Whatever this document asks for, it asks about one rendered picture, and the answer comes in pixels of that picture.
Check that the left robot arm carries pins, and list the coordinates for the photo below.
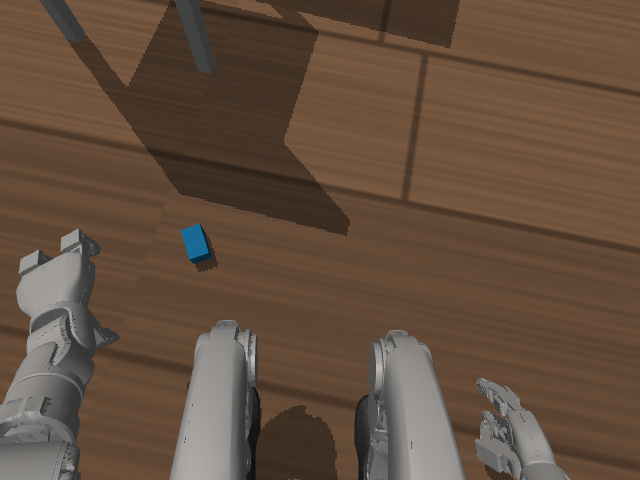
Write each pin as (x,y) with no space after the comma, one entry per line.
(39,420)

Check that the right robot arm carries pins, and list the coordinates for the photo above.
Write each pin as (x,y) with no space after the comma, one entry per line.
(543,471)

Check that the right robot foot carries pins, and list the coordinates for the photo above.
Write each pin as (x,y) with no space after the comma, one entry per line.
(361,436)

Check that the small box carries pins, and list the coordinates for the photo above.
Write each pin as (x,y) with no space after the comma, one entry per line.
(196,243)

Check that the left robot hand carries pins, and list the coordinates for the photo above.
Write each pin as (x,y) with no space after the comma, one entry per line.
(67,278)

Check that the right robot hand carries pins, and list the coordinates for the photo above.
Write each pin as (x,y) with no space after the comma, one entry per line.
(521,439)

